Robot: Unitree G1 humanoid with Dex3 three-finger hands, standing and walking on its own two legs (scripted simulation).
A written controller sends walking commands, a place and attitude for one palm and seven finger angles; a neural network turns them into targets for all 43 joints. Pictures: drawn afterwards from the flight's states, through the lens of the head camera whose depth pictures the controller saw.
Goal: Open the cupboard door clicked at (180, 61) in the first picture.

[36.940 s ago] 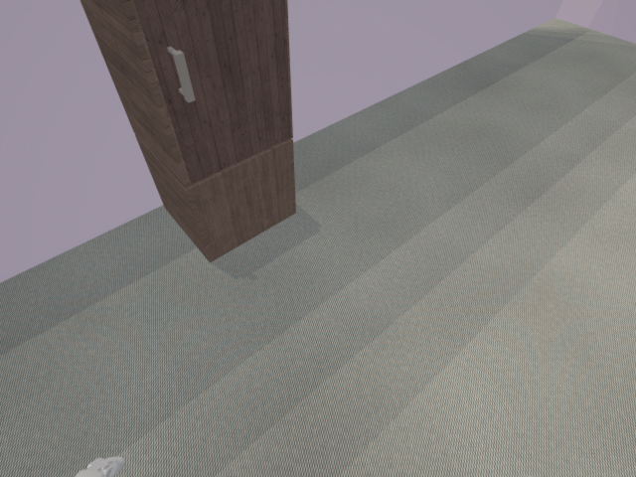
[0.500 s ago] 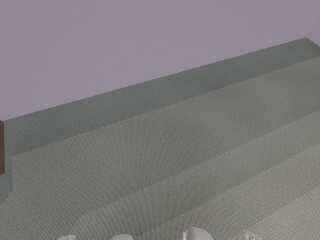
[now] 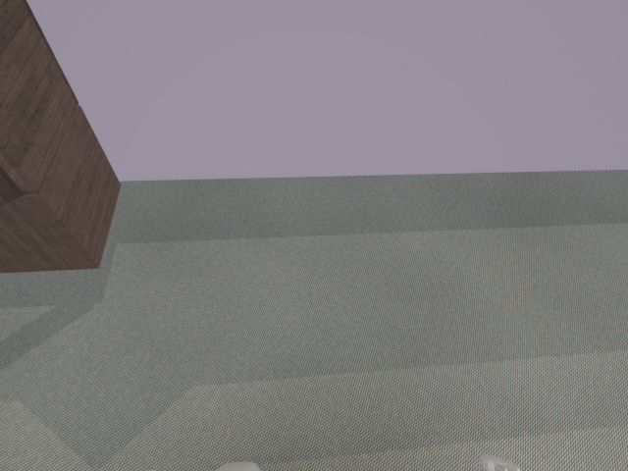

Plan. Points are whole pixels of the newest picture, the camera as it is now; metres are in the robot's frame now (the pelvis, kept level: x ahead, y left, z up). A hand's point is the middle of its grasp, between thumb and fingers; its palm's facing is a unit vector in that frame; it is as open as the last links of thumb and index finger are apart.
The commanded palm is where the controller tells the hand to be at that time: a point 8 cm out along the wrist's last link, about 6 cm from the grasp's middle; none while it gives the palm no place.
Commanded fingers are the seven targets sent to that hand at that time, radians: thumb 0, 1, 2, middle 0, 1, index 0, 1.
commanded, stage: turn to face it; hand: left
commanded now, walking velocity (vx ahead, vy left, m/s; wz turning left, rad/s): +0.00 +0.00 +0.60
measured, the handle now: out of the picture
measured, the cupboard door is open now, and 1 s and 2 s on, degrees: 40 40 40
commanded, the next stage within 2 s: take the last steps up to it in 1.32 s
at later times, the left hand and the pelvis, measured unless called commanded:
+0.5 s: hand out of the picture +0.04 +0.18 -0.14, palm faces +0.28 -0.92 -0.27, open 7.4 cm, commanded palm none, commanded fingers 0.00 0.90 0.90 -0.20 -0.30 -0.20 -0.30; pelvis +0.01 -0.04 +0.01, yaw +18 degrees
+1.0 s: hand out of the picture -0.01 +0.22 -0.14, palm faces +0.56 -0.79 -0.25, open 7.4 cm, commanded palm none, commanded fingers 0.00 0.90 0.90 -0.20 -0.30 -0.20 -0.30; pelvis +0.01 -0.02 +0.02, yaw +35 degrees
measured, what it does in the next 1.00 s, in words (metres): steps on the spot, turning left: right foot, then left foot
